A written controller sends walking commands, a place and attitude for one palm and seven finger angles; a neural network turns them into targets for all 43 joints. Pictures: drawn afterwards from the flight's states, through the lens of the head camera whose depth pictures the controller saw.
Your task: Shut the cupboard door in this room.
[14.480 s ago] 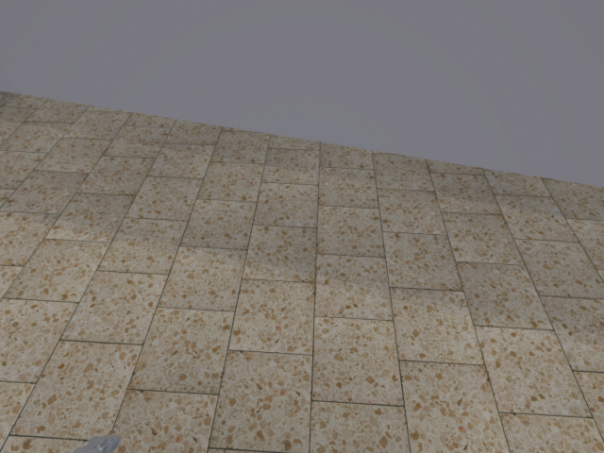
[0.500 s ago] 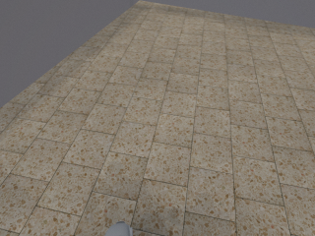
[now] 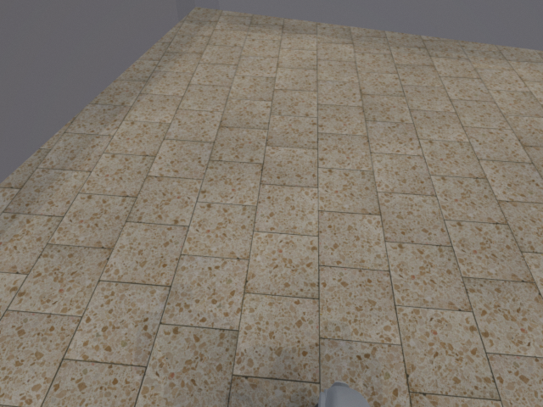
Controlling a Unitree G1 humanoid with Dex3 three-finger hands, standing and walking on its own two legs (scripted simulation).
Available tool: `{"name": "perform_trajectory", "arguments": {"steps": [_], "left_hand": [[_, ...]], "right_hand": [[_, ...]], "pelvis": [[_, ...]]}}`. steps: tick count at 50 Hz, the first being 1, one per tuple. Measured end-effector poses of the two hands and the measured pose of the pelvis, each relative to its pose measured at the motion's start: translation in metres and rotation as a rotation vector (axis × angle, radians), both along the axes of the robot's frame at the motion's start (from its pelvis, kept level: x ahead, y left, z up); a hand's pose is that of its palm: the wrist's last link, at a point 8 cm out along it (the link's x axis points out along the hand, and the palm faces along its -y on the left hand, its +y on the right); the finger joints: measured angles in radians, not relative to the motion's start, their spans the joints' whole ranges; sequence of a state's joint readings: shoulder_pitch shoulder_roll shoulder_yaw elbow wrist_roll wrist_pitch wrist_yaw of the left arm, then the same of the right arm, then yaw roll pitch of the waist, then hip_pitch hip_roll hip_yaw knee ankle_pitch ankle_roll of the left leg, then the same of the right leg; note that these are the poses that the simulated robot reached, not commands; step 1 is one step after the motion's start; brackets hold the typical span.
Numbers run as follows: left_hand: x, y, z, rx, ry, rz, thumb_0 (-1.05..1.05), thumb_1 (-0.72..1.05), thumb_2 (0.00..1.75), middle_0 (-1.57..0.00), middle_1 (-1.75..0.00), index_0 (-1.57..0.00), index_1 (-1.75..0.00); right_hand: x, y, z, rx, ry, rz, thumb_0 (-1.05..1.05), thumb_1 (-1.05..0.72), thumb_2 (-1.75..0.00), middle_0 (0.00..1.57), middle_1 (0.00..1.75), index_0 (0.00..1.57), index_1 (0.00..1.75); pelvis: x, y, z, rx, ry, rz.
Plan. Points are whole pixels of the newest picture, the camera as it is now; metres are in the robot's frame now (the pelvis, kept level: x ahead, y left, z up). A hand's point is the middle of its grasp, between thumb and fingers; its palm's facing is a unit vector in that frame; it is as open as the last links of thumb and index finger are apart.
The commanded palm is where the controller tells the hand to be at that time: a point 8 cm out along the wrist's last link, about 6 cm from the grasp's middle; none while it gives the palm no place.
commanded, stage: walk around to get in front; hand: left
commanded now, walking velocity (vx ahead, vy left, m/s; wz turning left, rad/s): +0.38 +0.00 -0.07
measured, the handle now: out of the picture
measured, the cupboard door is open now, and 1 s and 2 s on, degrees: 78 78 78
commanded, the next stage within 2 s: walk to a spot facing it in 1.16 s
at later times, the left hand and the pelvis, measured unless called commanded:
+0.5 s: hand (199, 381) +0.19 +0.14 -0.18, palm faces +0.12 -0.98 -0.16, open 7.3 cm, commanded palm none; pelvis +0.23 -0.03 +0.00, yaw +2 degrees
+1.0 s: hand (221, 220) +0.54 +0.14 -0.16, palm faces +0.00 -0.97 -0.25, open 7.4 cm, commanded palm none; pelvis +0.44 -0.05 -0.02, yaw -1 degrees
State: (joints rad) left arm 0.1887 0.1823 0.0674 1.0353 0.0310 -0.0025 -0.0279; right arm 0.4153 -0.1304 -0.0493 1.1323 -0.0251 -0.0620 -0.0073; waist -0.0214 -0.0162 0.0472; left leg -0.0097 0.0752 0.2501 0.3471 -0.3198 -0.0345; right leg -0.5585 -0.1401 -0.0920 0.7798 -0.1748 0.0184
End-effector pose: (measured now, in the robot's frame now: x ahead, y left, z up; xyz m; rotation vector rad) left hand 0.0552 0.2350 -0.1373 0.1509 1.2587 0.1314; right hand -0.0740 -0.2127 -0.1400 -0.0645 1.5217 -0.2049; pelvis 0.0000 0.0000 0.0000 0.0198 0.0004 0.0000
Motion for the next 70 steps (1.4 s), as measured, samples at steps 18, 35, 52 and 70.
{"name": "perform_trajectory", "arguments": {"steps": [18,35,52,70], "left_hand": [[0.121,-0.05,0.006,0.036,0.028,0.04,-0.01,0.94,0.9,-0.2,-0.3,-0.2,-0.3],[0.219,-0.014,-0.021,-0.043,0.185,0.101,0.01,0.91,0.9,-0.2,-0.3,-0.2,-0.3],[0.484,-0.057,0.004,0.057,-0.129,-0.031,0.0,0.91,0.9,-0.2,-0.3,-0.19,-0.3],[0.457,-0.086,-0.014,-0.076,0.215,0.24,0.0,0.91,0.9,-0.2,-0.3,-0.2,-0.3]], "right_hand": [[0.283,-0.066,-0.001,-0.012,-0.283,0.08,0.0,-0.91,-0.9,0.2,0.3,0.19,0.29],[0.47,-0.015,0.005,-0.054,-0.383,0.159,-0.01,-0.92,-0.9,0.2,0.3,0.2,0.29],[0.47,-0.067,-0.031,0.032,-0.002,-0.008,0.0,-0.91,-0.9,0.2,0.3,0.2,0.29],[0.795,-0.054,0.007,-0.023,-0.313,0.32,0.0,-0.92,-0.9,0.19,0.3,0.19,0.29]], "pelvis": [[0.164,-0.048,0.004,-0.016,-0.009,0.006],[0.314,-0.002,-0.008,-0.021,-0.036,0.011],[0.46,-0.06,-0.016,0.005,-0.022,-0.013],[0.598,-0.044,-0.004,-0.046,-0.017,0.152]]}}
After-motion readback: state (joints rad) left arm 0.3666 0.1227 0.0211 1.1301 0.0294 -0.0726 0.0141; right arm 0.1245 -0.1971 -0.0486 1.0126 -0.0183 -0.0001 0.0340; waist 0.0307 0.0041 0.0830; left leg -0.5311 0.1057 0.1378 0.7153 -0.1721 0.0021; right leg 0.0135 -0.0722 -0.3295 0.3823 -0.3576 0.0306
